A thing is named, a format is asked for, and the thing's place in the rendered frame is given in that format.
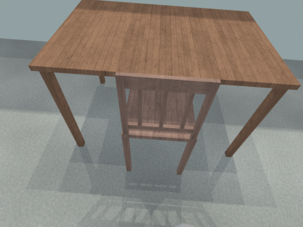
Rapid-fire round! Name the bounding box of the chair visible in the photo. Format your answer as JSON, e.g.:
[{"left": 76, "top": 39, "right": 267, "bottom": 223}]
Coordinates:
[{"left": 115, "top": 72, "right": 221, "bottom": 175}]

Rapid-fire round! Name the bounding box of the table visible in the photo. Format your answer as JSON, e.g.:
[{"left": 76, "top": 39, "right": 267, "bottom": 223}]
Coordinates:
[{"left": 28, "top": 0, "right": 301, "bottom": 157}]

